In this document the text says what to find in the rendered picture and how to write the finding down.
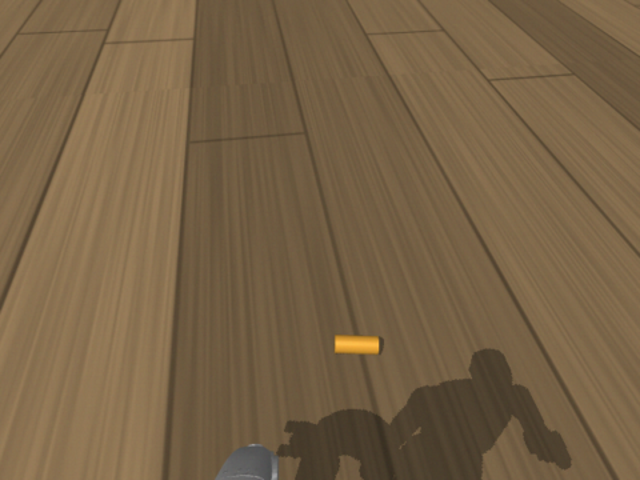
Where can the can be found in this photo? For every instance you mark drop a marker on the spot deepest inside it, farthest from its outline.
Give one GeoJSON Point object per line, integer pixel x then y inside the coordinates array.
{"type": "Point", "coordinates": [356, 344]}

